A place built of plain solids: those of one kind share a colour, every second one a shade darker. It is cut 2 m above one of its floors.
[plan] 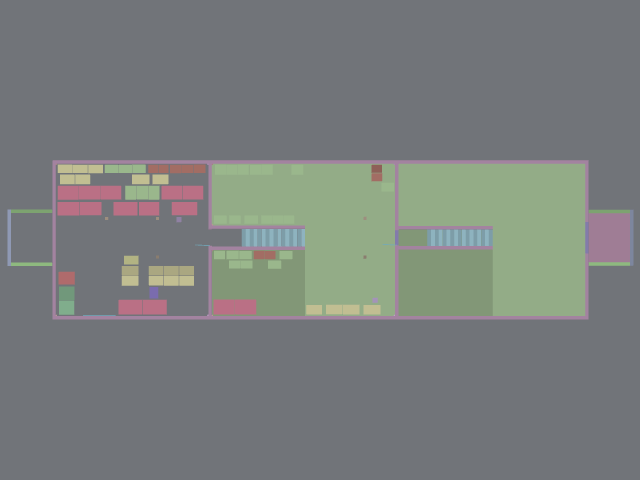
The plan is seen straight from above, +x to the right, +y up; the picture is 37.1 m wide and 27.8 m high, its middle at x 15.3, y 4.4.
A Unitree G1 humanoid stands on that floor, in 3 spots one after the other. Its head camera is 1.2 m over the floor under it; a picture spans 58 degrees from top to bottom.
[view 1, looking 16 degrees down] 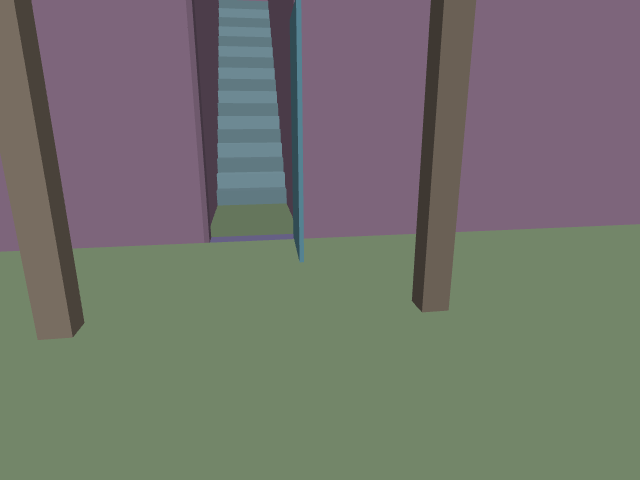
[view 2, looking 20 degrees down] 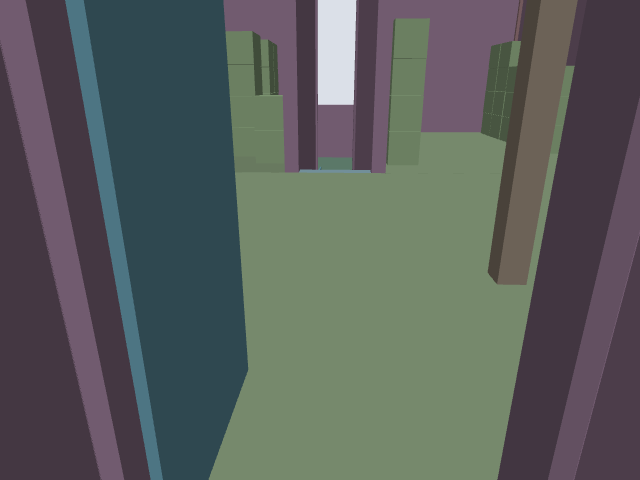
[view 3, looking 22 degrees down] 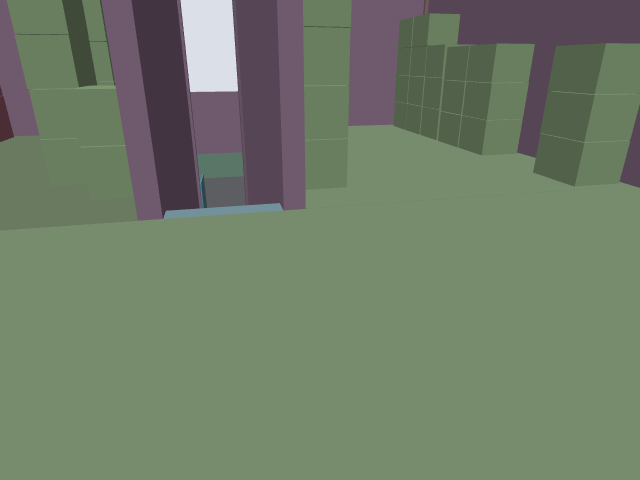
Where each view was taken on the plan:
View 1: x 15.43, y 4.53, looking -9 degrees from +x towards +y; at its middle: raised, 4.35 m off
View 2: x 20.51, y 4.53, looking -178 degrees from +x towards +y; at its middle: raised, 3.51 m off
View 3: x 18.09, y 4.53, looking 167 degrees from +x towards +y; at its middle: raised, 3.20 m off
